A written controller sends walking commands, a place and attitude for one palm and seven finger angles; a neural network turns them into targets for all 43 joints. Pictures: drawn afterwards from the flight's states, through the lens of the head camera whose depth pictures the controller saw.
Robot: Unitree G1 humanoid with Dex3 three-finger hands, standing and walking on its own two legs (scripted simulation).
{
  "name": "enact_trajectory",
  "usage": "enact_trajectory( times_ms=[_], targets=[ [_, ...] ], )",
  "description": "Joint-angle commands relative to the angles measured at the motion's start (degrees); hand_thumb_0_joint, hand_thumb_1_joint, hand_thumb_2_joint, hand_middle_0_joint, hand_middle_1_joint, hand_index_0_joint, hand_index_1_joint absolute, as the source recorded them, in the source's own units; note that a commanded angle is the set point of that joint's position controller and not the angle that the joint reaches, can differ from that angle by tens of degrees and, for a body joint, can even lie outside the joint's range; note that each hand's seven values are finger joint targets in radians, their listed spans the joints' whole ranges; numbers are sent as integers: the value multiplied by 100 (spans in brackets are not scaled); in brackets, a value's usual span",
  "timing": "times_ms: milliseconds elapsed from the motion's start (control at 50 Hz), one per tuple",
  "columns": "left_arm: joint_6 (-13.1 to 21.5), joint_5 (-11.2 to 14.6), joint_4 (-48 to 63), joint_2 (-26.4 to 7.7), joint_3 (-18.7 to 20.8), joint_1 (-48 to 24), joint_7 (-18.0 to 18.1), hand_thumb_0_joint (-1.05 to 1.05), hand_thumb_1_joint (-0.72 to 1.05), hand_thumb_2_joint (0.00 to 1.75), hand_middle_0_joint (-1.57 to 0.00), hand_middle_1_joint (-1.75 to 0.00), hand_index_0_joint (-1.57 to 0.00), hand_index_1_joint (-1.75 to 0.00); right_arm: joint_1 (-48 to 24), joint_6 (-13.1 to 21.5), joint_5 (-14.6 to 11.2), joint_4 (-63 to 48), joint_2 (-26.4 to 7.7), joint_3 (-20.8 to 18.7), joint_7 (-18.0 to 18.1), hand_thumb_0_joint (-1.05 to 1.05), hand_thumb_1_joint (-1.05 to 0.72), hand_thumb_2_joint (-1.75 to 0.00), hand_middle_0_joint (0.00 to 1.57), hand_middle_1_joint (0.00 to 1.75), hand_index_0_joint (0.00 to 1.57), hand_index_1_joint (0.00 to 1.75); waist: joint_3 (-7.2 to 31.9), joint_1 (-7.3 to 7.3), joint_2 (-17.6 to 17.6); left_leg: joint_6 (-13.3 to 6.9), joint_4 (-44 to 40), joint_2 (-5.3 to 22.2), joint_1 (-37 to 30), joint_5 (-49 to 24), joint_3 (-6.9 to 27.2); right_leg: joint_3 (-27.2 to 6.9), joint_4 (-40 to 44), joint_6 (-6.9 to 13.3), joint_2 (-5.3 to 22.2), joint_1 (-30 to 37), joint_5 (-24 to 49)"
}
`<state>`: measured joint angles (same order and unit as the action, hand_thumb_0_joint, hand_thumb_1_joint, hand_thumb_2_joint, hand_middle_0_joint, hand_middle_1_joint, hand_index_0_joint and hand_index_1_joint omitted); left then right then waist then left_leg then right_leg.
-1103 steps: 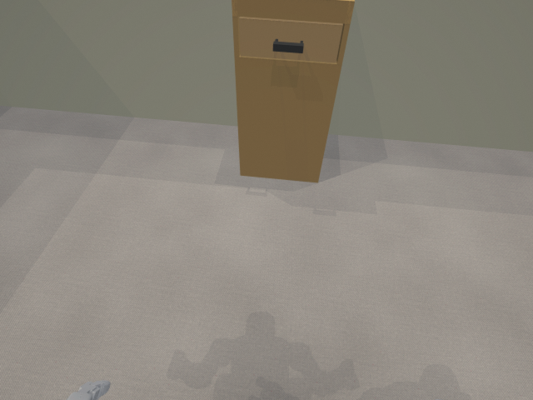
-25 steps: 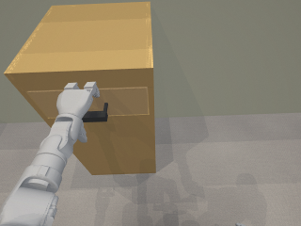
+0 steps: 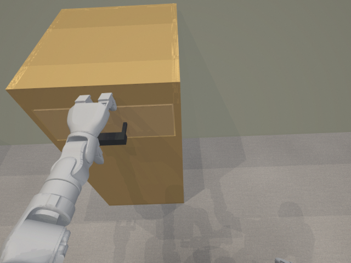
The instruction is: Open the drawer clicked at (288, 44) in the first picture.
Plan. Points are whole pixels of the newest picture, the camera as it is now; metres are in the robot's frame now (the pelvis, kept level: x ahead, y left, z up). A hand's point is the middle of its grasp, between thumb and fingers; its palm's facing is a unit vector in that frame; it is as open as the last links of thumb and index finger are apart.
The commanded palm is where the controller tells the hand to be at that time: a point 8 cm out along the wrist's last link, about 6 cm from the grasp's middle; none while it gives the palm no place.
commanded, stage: re-aim the fingers above the handle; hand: left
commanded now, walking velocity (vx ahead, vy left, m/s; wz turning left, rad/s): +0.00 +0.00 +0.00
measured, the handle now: (107, 132) +0.46 +0.22 -0.02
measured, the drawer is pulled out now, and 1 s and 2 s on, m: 0.00 0.00 0.00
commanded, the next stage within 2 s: lower the fingers behind the handle in 0.40 s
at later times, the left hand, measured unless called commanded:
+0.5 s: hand (96, 128) +0.42 +0.22 +0.06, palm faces +0.03 -0.01 -1.00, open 13.6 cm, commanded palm +0.39 +0.23 +0.10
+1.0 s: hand (101, 137) +0.42 +0.22 +0.01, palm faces +0.04 -0.04 -1.00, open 13.6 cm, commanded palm +0.40 +0.23 +0.07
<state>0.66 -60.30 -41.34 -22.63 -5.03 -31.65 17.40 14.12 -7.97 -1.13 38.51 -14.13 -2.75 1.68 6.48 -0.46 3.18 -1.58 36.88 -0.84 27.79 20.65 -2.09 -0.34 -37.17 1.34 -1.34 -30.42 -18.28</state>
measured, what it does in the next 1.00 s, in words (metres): stands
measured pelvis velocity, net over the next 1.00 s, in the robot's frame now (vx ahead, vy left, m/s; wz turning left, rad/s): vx -0.01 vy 0.00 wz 0.02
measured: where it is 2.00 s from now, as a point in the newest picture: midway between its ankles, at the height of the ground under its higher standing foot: outside the picture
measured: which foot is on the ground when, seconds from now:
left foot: down 0.00-1.00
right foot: down 0.00-1.00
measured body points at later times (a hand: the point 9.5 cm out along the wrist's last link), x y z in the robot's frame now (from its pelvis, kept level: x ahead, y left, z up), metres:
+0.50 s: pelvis -0.01 -0.01 +0.00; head +0.05 -0.03 +0.44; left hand +0.41 +0.22 +0.11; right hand +0.10 -0.26 -0.14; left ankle -0.03 +0.10 -0.72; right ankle -0.01 -0.11 -0.72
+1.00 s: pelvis -0.01 +0.00 -0.01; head +0.07 -0.02 +0.43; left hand +0.41 +0.22 +0.07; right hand +0.06 -0.27 -0.15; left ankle -0.03 +0.10 -0.72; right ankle -0.01 -0.11 -0.72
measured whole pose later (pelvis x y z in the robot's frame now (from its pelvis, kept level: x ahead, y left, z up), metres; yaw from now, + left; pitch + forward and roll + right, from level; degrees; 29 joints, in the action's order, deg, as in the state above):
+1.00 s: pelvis -0.01 +0.00 -0.01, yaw +1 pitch +17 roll +0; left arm 4.0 -61.4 -49.3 -22.8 -3.9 -35.3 23.1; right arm 17.3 -7.3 -0.7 40.6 -14.8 -4.1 1.4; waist 8.0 -1.5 2.9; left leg -1.5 43.6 -0.7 37.6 22.5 -0.8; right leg 1.1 -42.5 1.5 -1.3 -39.2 -19.8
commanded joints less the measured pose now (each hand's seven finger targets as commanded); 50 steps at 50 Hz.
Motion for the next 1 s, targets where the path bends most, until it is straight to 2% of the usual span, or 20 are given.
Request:
enact_trajectory(
  times_ms=[0, 40, 100, 120, 180, 220, 260, 340, 400, 460, 520, 560, 620, 660, 720, 740, 840, 860, 880, 980],
  targets=[
    [-535, 147, 775, -1733, 723, -1526, -143, 0, -50, 30, -30, -120, -30, -120, -14, 56, -46, -736, -845, -205, 87, 0, -90, -90, 20, 30, 20, 30, 1949, 113, -782, -72, -431, -116, -373, -2327, -93, -4, 367, 68, -15, 1929, 2573],
    [-393, 203, 1003, -1638, 577, -1710, -363, 0, -50, 30, -30, -120, -30, -120, -29, 66, -71, -812, -865, -211, 153, 0, -90, -90, 20, 30, 20, 30, 1817, -1, -785, -122, -467, -117, -397, -2157, -58, -8, 435, 45, 13, 1873, 2454],
    [71, 244, 1637, -1273, 237, -2008, -557, 0, -50, 30, -30, -120, -30, -120, 9, 139, -30, -835, -795, -270, 207, 0, -90, -90, 20, 30, 20, 30, 1880, -113, -350, -160, -375, -136, -813, -2264, 17, -18, 468, 66, -5, 1557, 2329],
    [256, 265, 1985, -1097, 57, -2255, -580, 0, -50, 30, -30, -120, -30, -120, 49, 177, -3, -825, -759, -299, 211, 0, -90, -90, 20, 30, 20, 30, 1942, -214, -222, -160, -317, -118, -1057, -2426, 61, 4, 474, 78, -18, 1394, 2282],
    [629, 260, 2228, -889, -103, -2541, -462, 0, -50, 30, -30, -120, -30, -120, 182, 257, 44, -681, -685, -339, 192, 0, -90, -90, 20, 30, 20, 30, 1903, -295, 174, -111, -156, -107, -1386, -2545, 193, 54, 408, 105, -52, 806, 1941],
    [697, 193, 1906, -1322, 304, -2678, -281, 0, -50, 30, -30, -120, -30, -120, 265, 246, 49, -557, -718, -338, 191, 0, -90, -90, 20, 30, 20, 30, 1774, -252, 89, -74, -147, -137, -1158, -2324, 211, 69, 365, 134, -55, 789, 1780],
    [619, 97, 1517, -1622, 661, -2587, -41, 0, -50, 30, -30, -120, -30, -120, 259, 242, 32, -500, -719, -317, 171, 0, -90, -90, 20, 30, 20, 30, 1743, -123, 26, -47, -167, -163, -881, -2163, 204, 97, 278, 161, -66, 826, 1705],
    [95, 9, 630, -1767, 814, -2440, 261, 0, -50, 30, -30, -120, -30, -120, 161, 203, 10, -484, -736, -221, 133, 0, -90, -90, 20, 30, 20, 30, 1610, 2, -247, -29, -280, -187, -318, -1811, 102, 103, 261, 146, -48, 999, 1534],
    [-277, -23, 177, -1810, 703, -2304, 144, 0, -50, 30, -30, -120, -30, -120, 130, 161, -10, -574, -774, -191, 150, 0, -90, -90, 20, 30, 20, 30, 1825, 44, -332, -38, -316, -178, -213, -1800, -5, 50, 288, 115, -26, 1296, 1727],
    [-318, 102, 122, -1614, 498, -2053, -231, 0, -50, 30, -30, -120, -30, -120, 204, 124, -44, -702, -838, -216, 174, 0, -90, -90, 20, 30, 20, 30, 2051, -22, -622, -103, -280, -150, -261, -1987, -60, -8, 333, 63, -2, 1645, 2202],
    [-280, 144, -213, -1569, 417, -2036, -455, 0, -50, 30, -30, -120, -30, -120, 224, 55, -77, -677, -884, -163, 222, 0, -90, -90, 20, 30, 20, 30, 1461, -136, -871, -118, -368, -152, -23, -1622, -52, 4, 475, 31, 21, 1454, 1878],
    [-95, 149, -120, -1710, 512, -2076, -563, 0, -50, 30, -30, -120, -30, -120, 257, 70, -82, -710, -904, -168, 248, 0, -90, -90, 20, 30, 20, 30, 1323, -121, -884, -143, -350, -149, 46, -1457, -47, -38, 492, 25, 34, 1347, 1703],
    [461, 152, 553, -1681, 478, -2583, -598, 0, -50, 30, -30, -120, -30, -120, 354, 128, -20, -747, -849, -228, 292, 0, -90, -90, 20, 30, 20, 30, 1666, -210, -424, -171, -214, -175, -152, -1558, 13, -93, 417, 57, 39, 1254, 1752],
    [815, 91, 818, -1900, 702, -2720, -456, 0, -50, 30, -30, -120, -30, -120, 443, 172, 14, -694, -808, -291, 304, 0, -90, -90, 20, 30, 20, 30, 1847, -212, -149, -173, -70, -184, -208, -1610, 51, -133, 301, 74, 10, 1062, 1726],
    [1127, -2, 1092, -1910, 843, -2819, -79, 0, -50, 30, -30, -120, -30, -120, 557, 233, 61, -577, -767, -362, 267, 0, -90, -90, 20, 30, 20, 30, 2213, -205, 219, -126, 148, -186, -323, -1921, 121, -77, 61, 122, -39, 725, 1777],
    [1130, -41, 1035, -1838, 828, -2762, 84, 0, -50, 30, -30, -120, -30, -120, 591, 252, 57, -536, -737, -381, 233, 0, -90, -90, 20, 30, 20, 30, 2205, -214, 346, -98, 199, -172, -353, -1951, 158, -39, 7, 135, -63, 521, 1693],
    [636, -118, 342, -1628, 835, -2571, 698, 0, -50, 30, -30, -120, -30, -120, 742, 287, 88, -333, -809, -426, 73, 0, -90, -90, 20, 30, 20, 30, 2386, -252, -1, -44, 358, -131, -135, -2156, 164, 100, -204, 135, -126, 292, 1771],
    [479, -83, 266, -1417, 668, -2539, 730, 0, -50, 30, -30, -120, -30, -120, 748, 284, 84, -327, -811, -428, 35, 0, -90, -90, 20, 30, 20, 30, 2461, -259, -7, -42, 360, -125, -187, -2223, 133, 117, -205, 131, -138, 338, 1866],
    [330, -86, 146, -1482, 719, -2526, 740, 0, -50, 30, -30, -120, -30, -120, 763, 270, 82, -306, -834, -440, 21, 0, -90, -90, 20, 30, 20, 30, 2548, -255, -113, -50, 366, -114, -179, -2280, 100, 105, -193, 116, -131, 438, 1985],
    [-232, -164, -373, -1392, 480, -2549, 596, 0, -50, 30, -30, -120, -30, -120, 707, 119, 29, -319, -889, -370, 19, 0, -90, -90, 20, 30, 20, 30, 2214, -323, -463, -90, 201, -93, -10, -2061, 71, 116, -53, 86, -117, 573, 1916]
  ],
)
